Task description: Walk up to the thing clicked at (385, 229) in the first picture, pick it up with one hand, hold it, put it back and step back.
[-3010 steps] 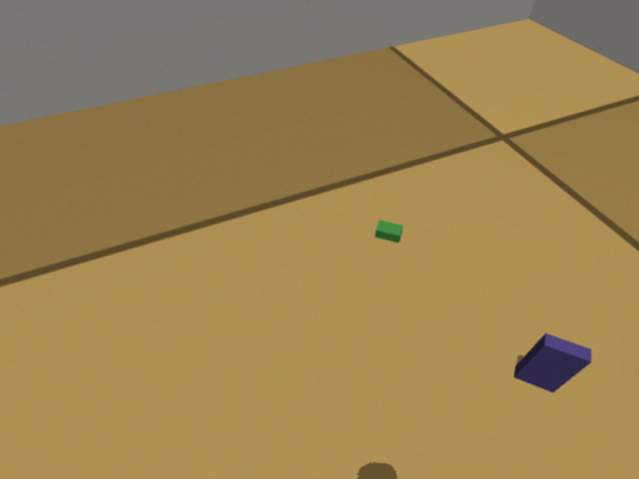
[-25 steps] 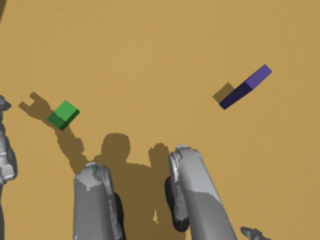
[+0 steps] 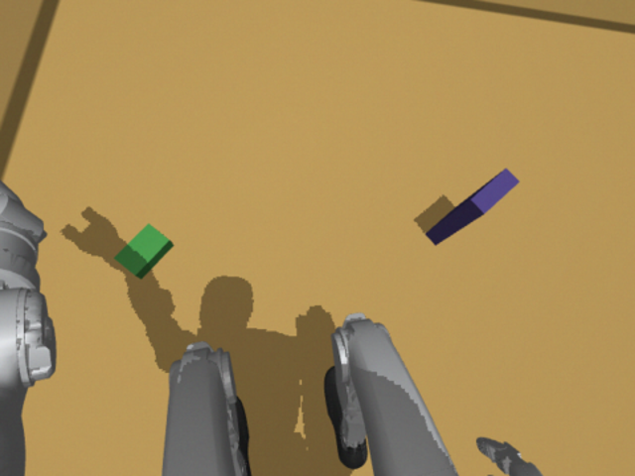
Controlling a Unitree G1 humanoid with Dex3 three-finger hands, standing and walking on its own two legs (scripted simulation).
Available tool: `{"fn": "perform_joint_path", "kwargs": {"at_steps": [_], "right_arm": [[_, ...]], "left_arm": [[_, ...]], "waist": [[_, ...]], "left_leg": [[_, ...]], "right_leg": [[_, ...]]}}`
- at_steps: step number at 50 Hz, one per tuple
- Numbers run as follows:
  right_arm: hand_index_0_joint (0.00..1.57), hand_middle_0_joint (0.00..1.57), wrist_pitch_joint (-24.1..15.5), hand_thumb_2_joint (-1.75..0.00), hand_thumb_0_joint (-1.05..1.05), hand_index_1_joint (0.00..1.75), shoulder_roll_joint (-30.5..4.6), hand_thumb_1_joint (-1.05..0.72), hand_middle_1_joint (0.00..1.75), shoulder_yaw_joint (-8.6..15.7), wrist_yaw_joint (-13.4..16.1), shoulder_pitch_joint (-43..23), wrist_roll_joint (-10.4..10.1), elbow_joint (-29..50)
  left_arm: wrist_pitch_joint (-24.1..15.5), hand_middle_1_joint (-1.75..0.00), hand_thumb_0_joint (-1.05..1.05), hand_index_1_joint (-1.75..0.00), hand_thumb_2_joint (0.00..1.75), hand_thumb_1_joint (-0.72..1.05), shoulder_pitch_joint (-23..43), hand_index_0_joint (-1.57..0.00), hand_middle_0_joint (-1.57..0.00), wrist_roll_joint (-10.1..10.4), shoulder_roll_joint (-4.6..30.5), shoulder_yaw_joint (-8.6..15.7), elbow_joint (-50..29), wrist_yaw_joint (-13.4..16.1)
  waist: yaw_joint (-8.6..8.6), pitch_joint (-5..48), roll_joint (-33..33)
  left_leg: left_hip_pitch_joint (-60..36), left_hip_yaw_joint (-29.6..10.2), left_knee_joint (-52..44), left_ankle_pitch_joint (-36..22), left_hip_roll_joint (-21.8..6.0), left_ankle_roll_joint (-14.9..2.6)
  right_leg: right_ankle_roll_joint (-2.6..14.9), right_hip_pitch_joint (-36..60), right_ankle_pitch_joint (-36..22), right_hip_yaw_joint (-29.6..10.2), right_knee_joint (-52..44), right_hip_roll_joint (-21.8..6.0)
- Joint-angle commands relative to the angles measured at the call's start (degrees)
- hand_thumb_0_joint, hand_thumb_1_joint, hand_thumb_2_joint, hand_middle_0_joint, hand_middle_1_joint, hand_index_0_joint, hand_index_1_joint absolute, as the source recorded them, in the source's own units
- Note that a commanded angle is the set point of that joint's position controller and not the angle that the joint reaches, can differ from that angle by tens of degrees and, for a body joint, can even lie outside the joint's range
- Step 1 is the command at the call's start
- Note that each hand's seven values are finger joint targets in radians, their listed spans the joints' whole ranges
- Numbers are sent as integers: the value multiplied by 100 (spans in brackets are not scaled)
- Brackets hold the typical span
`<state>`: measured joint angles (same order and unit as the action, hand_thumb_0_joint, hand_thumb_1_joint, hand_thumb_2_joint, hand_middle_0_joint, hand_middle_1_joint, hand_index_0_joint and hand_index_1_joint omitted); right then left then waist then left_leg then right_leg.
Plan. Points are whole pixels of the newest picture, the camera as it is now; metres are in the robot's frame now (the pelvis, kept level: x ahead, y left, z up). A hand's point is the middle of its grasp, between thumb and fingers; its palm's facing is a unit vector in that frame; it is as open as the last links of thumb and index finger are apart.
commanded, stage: go down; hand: left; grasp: from above
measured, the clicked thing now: (144, 251) +0.53 +0.28 -0.49
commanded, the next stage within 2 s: approach in 0.98 s
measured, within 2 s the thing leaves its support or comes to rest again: neither
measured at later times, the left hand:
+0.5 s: hand out of the picture +0.48 +0.34 -0.06, palm faces -0.27 -0.28 -0.92, open 13.1 cm
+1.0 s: hand out of the picture +0.49 +0.34 -0.06, palm faces -0.29 -0.27 -0.92, open 13.5 cm
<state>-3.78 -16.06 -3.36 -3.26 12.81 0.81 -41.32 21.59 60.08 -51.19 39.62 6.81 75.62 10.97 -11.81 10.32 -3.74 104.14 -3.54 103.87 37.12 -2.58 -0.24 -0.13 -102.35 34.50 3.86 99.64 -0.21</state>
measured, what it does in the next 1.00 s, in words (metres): stands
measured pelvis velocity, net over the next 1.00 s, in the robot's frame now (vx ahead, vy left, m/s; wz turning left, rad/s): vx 0.01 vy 0.00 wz -0.01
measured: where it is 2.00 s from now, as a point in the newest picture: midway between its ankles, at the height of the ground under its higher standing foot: (293, 450)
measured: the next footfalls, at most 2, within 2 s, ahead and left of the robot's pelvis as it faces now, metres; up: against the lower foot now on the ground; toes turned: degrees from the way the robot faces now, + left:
none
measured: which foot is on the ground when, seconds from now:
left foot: down 0.00-1.00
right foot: down 0.00-1.00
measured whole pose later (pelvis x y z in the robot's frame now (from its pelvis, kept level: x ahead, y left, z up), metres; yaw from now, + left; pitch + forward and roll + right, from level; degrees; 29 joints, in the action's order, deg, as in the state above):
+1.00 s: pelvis +0.01 +0.00 +0.03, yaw +0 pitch +37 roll -5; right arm -5.4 -14.7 -2.6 -4.9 13.3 1.2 -42.6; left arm 20.3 58.2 -51.2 40.1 8.5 74.2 12.0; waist -11.2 8.9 -3.4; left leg 98.5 -3.7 98.3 37.1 -3.3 0.0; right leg -0.1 -96.7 34.0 4.1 93.6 0.6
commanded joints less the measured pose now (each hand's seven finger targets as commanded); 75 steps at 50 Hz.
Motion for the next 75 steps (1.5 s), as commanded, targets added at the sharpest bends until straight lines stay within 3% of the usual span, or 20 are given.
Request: {"fn": "perform_joint_path", "kwargs": {"at_steps": [1, 12, 19, 24, 26, 28, 30, 35, 41, 45, 48, 52, 54, 56, 60, 63, 68, 70, 73, 75], "right_arm": [[20, 20, -138, -89, 0, 30, -1003, -89, 30, 380, 72, 1102, -26, 135], [20, 20, -227, -89, 0, 30, -960, -89, 30, 406, 15, 1194, -14, 53], [20, 20, -233, -89, 0, 30, -966, -89, 30, 447, -28, 1179, 2, 15], [20, 20, -256, -90, 0, 30, -1000, -89, 30, 442, -35, 1132, -3, 14], [20, 20, -269, -90, 0, 30, -971, -89, 30, 427, -25, 1124, -7, 21], [20, 20, -276, -90, 0, 30, -1028, -89, 30, 444, -11, 1124, -3, 16], [20, 20, -289, -90, 0, 30, -987, -90, 30, 421, -15, 1114, -8, 29], [20, 20, -325, -90, 0, 30, -981, -90, 30, 397, -37, 1190, 21, -20], [20, 20, -310, -90, 0, 30, -959, -90, 30, 406, -89, 1268, 33, -44], [20, 20, -277, -90, 0, 30, -949, -90, 30, 449, -103, 1248, 10, 22], [20, 20, -256, -90, 0, 30, -928, -90, 30, 452, -111, 1271, 0, 28], [20, 20, -240, -90, 0, 30, -931, -90, 30, 432, -121, 1282, 14, -1], [20, 20, -240, -91, 0, 30, -893, -92, 30, 409, -142, 1294, 24, -10], [20, 20, -226, -90, 0, 30, -942, -91, 30, 433, -152, 1296, 25, -12], [20, 20, -241, -90, 0, 30, -927, -91, 30, 409, -181, 1316, 64, -20], [20, 20, -258, -90, 0, 30, -996, -90, 30, 403, -202, 1301, 96, 21], [20, 20, -364, -90, 0, 30, -1044, -90, 30, 340, -285, 1330, 211, 22], [20, 20, -408, -90, 0, 30, -1121, -90, 30, 332, -348, 1368, 260, 32], [20, 20, -464, -90, 0, 30, -1171, -91, 30, 291, -426, 1400, 323, -35], [20, 20, -510, -90, 0, 30, -1183, -91, 30, 237, -471, 1404, 388, -151]], "left_arm": [[32, -116, 0, -112, 94, -45, 1845, -13, -10, -59, 1631, 58, -908, 291], [-10, -118, 0, -113, 95, -42, 1716, -14, -10, -102, 1730, 167, -1110, 437], [11, -117, 0, -113, 96, -43, 1683, -14, -10, -72, 1651, 153, -1118, 400], [-10, -117, 0, -113, 97, -43, 1798, -14, -11, -137, 1742, 187, -1057, 444], [-11, -116, 0, -112, 96, -43, 1740, -15, -11, -106, 1523, 94, -934, 431], [-14, -116, 0, -112, 96, -43, 1801, -15, -11, -128, 1694, 172, -915, 449], [-20, -116, 0, -112, 97, -44, 1793, -14, -11, -108, 1576, 118, -865, 450], [-66, -114, 0, -111, 96, -45, 1835, -14, -11, -136, 1788, 208, -881, 440], [-107, -112, 0, -108, 89, -46, 1773, -14, -10, -159, 1699, 145, -793, 396], [-142, -111, 0, -108, 90, -46, 1831, -13, -10, -141, 1922, 261, -1159, 374], [-131, -110, 0, -106, 90, -48, 1873, -13, -10, -179, 1805, 182, -1170, 329], [-138, -109, 0, -106, 90, -48, 1759, -13, -10, -192, 1891, 244, -1094, 327], [-147, -107, 0, -108, 98, -55, 1710, -8, -9, -188, 1744, 184, -1035, 293], [-146, -110, 0, -107, 86, -50, 1632, -12, -9, -204, 1752, 176, -777, 254], [-341, -112, 0, -108, 85, -49, 1434, -13, -10, -311, 1339, -105, -145, 116], [-612, -114, 0, -109, 82, -45, 1485, -14, -10, -456, 1212, -240, 162, 109], [-1075, -119, 0, -112, 78, -42, 1764, -15, -9, -610, 1200, -196, 495, 456], [-1180, -119, 0, -113, 81, -45, 1833, -14, -8, -660, 1523, 77, 462, 771], [-1219, -116, 0, -112, 84, -48, 2411, -13, -9, -748, 1763, 348, 316, 1287], [-1198, -115, 0, -111, 87, -51, 2740, -13, -10, -798, 1844, 488, 513, 1574]], "waist": [[-25, 3482, -1015], [67, 3759, -1181], [9, 3671, -1286], [29, 3432, -1248], [-16, 3295, -1243], [29, 3293, -1258], [-26, 3335, -1224], [25, 3495, -1157], [-60, 3432, -1029], [102, 3733, -1222], [-7, 3714, -1139], [51, 3741, -1052], [12, 3664, -1063], [8, 3470, -1008], [-205, 2639, -659], [-259, 2471, -589], [-339, 2608, -709], [-226, 3124, -996], [-256, 3660, -1515], [-409, 3614, -1664]], "left_leg": [[-2565, 217, -1324, -1496, 99, -115], [-2903, 214, -1420, -1875, 74, -121], [-3384, 71, -1579, -2149, 24, -73], [-3224, 9, -1747, -1662, 21, -51], [-3249, -19, -1806, -1567, 19, -41], [-3364, -109, -1886, -1462, 2, -13], [-3324, -44, -1835, -1523, 10, -35], [-3186, 105, -1645, -1911, 26, -96], [-2955, 180, -1570, -1830, 38, -136], [-3313, 127, -1733, -1858, 35, -90], [-3320, 157, -1672, -1952, 16, -132], [-3306, 149, -1664, -2116, 25, -145], [-3264, 149, -1646, -2253, 25, -152], [-3240, 122, -1667, -2241, 11, -140], [-2368, 147, -1471, -1641, 36, -191], [-1967, 150, -1179, -1397, 40, -203], [-1608, 128, -577, -1523, 66, -161], [-1835, 95, -350, -1953, 66, -103], [-2041, 83, -6, -2255, 52, -59], [-1990, 59, 244, -2190, 33, -53]], "right_leg": [[217, 2290, -1231, 86, -1240, 270], [231, 2565, -1572, 34, -1345, 280], [265, 2377, -1558, 130, -1396, 293], [282, 2268, -1207, 146, -1450, 289], [284, 2179, -1094, 154, -1489, 289], [293, 2110, -1001, 175, -1476, 288], [288, 2184, -1072, 156, -1499, 297], [249, 2499, -1453, 91, -1512, 298], [212, 2669, -1566, 15, -1600, 285], [252, 2738, -1454, 49, -1610, 284], [214, 2840, -1617, 17, -1690, 293], [212, 2926, -1771, 4, -1683, 282], [211, 2958, -1887, 9, -1649, 283], [228, 2816, -1815, 34, -1647, 301], [203, 2405, -1438, 12, -1560, 295], [218, 1975, -1199, 52, -1271, 327], [206, 1500, -1314, 106, -595, 328], [221, 1337, -1602, 144, -201, 311], [230, 907, -1813, 188, 283, 285], [222, 529, -1768, 221, 539, 250]]}}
